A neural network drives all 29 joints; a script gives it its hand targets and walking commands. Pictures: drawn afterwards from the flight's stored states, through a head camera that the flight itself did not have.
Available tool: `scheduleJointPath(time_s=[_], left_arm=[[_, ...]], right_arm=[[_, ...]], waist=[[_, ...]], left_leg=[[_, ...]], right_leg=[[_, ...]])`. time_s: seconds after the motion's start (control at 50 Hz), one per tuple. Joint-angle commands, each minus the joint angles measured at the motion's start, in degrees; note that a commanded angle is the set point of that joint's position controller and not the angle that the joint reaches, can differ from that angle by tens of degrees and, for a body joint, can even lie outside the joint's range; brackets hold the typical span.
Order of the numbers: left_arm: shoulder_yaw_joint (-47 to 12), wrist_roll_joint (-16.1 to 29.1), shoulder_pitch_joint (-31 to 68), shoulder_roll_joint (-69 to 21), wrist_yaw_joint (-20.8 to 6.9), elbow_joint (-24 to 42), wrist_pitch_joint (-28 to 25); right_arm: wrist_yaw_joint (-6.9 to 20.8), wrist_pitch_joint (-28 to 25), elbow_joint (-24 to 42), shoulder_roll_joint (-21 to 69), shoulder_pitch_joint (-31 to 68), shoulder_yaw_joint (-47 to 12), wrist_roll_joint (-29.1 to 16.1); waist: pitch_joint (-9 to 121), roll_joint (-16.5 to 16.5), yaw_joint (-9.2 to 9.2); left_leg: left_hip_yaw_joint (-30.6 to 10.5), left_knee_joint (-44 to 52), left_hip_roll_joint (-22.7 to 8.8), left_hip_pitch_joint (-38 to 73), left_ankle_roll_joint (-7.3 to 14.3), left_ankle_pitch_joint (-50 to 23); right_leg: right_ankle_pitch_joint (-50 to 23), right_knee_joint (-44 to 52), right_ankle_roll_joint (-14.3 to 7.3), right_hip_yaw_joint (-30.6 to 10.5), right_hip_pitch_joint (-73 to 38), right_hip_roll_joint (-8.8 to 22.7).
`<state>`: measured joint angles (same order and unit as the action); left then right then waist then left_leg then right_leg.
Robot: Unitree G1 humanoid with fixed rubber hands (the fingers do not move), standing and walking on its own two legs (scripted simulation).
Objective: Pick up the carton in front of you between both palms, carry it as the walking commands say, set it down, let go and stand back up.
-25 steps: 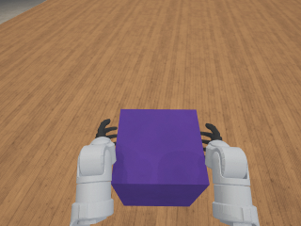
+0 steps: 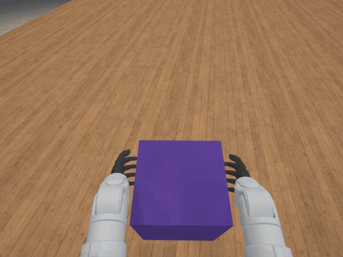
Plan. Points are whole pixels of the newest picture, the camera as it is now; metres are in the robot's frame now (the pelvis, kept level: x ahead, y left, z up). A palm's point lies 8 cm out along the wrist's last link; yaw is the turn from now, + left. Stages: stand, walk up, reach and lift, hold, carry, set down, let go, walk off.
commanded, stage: carry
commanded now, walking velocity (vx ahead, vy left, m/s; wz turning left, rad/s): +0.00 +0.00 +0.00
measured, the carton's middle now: (179, 194) +0.31 +0.00 -0.06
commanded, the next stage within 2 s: hold in 0.80 s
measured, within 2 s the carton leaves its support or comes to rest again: neither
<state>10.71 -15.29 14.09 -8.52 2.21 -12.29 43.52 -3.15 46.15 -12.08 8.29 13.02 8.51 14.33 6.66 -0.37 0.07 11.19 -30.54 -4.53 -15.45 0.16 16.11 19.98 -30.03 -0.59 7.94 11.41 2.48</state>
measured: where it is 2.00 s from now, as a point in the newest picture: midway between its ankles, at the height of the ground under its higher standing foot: outside the picture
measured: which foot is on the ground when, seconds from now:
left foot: down 0.00-1.00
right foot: down 0.00-1.00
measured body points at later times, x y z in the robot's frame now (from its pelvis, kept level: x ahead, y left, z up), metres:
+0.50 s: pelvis -0.03 +0.00 +0.00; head -0.06 +0.00 +0.45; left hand +0.28 +0.15 +0.04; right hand +0.27 -0.14 +0.03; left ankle +0.00 +0.11 -0.73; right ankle -0.04 -0.10 -0.73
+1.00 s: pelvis -0.05 +0.00 +0.01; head -0.08 +0.01 +0.46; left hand +0.26 +0.15 +0.04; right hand +0.24 -0.15 +0.04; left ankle +0.00 +0.12 -0.73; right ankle -0.04 -0.10 -0.73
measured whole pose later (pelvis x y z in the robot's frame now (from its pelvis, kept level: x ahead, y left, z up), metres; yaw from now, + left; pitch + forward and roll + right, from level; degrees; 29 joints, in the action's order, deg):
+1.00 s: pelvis -0.05 +0.00 +0.01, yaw -2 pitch -6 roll +0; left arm 11.2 -15.8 14.0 -8.5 0.4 -11.7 40.8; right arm -1.5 42.0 -13.6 8.4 13.7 10.1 15.2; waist -2.3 -0.5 -0.5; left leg 2.6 -21.6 -1.3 -6.5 0.0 8.6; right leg 11.8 -21.6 -1.0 3.0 3.6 0.0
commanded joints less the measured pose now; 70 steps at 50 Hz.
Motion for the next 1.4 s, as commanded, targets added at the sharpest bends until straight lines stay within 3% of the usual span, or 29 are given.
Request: scheduleJointPath(time_s=[0.0,0.1,0.28,0.78,0.8,0.82,0.84,0.86,0.94,0.96,1.06,1.14,1.38], left_arm=[[-26.4,12.7,25.0,-53.3,-15.2,-2.7,-4.7],[-24.9,11.5,26.7,-54.4,-15.6,-5.8,-7.4],[-28.1,13.4,23.1,-54.0,-15.3,-2.4,-3.5],[-29.8,14.5,23.5,-54.0,-15.1,0.0,-3.3],[-28.4,13.9,19.4,-54.7,-15.5,1.1,-2.9],[-28.6,13.6,19.8,-54.6,-15.2,2.5,-3.7],[-28.7,13.5,19.6,-53.6,-15.3,3.3,-3.7],[-29.0,13.3,19.9,-53.2,-15.2,2.9,-3.8],[-28.6,13.1,22.2,-52.3,-15.3,2.8,-4.2],[-28.5,12.8,22.5,-52.9,-15.4,2.0,-4.2],[-26.1,11.3,23.3,-53.7,-15.7,-1.1,-4.2],[-24.6,10.6,25.0,-54.4,-16.5,-3.9,-4.1],[-23.9,10.9,30.4,-56.0,-18.6,-7.2,-4.0]], right_arm=[[15.3,-8.0,2.9,52.0,31.9,-26.4,-13.8],[15.6,-10.7,-0.3,53.3,33.7,-24.9,-12.6],[15.2,-6.8,3.1,52.9,29.8,-27.6,-14.4],[15.2,-6.7,5.5,52.7,30.4,-29.2,-15.6],[15.7,-6.5,4.9,54.2,26.0,-27.9,-15.0],[15.4,-7.3,7.4,53.6,27.6,-28.3,-14.6],[15.2,-7.4,6.1,52.4,25.6,-27.1,-13.4],[14.9,-7.7,6.3,52.1,25.5,-26.9,-13.2],[14.5,-8.1,4.7,51.1,26.7,-25.5,-12.6],[14.8,-8.2,4.7,51.5,28.1,-25.7,-12.7],[16.2,-8.0,2.7,52.8,32.1,-25.7,-13.4],[16.9,-8.0,0.3,53.1,33.7,-24.1,-12.5],[18.4,-8.7,-4.1,55.0,37.6,-21.1,-11.3]], waist=[[11.7,0.5,-0.07],[12.3,0.3,-0.1],[12.7,0.5,-0.1],[12.9,0.5,-0.14],[7.1,-1.8,-0.99],[9.9,-1.4,-0.34],[9.8,-1.6,0.11],[9.1,-0.1,-0.04],[7.7,-0.9,0.37],[6.4,0.3,0.05],[4.1,0.2,-1.1],[1.8,0.1,-0.81],[1.2,0.6,0.05]], left_leg=[[-6.1,3.9,-5.7,6.7,0.7,-15.0],[-6.4,4.5,-5.8,6.6,0.8,-13.6],[-6.5,4.6,-6.0,6.0,0.8,-13.9],[-6.8,5.2,-5.9,5.0,0.9,-12.5],[-14.3,6.8,9.0,16.5,2.1,-25.5],[-15.6,6.7,8.1,20.9,1.9,-30.2],[-16.0,7.3,7.8,20.1,1.4,-29.5],[-16.0,7.3,8.4,21.0,1.1,-31.5],[-15.9,9.3,8.9,17.9,0.4,-20.7],[-15.6,9.5,9.2,17.8,0.5,-18.3],[-15.6,10.1,8.8,18.0,1.2,-12.4],[-15.5,10.4,8.5,18.2,1.2,-7.4],[-16.4,11.3,7.7,18.8,0.7,0.1]], right_leg=[[-17.4,5.4,-0.9,-5.4,-0.1,6.7],[-15.5,5.9,-1.1,-5.6,0.3,6.7],[-15.0,5.5,-1.0,-5.6,1.1,6.6],[-13.4,5.6,-1.2,-6.0,2.0,6.5],[-26.9,8.8,-1.5,-12.8,-3.0,-6.6],[-30.7,8.9,-1.3,-14.4,-2.8,-6.0],[-27.9,9.8,-1.4,-13.9,-5.3,-6.1],[-30.7,9.8,-0.9,-14.2,-5.7,-6.0],[-20.4,12.0,-1.1,-13.9,-10.0,-6.4],[-18.7,12.0,-1.0,-13.8,-8.4,-6.3],[-12.6,12.4,-1.2,-13.7,-5.8,-5.8],[-7.0,13.0,-1.5,-13.6,-3.3,-5.5],[-1.1,13.1,-2.5,-13.1,-0.6,-5.6]])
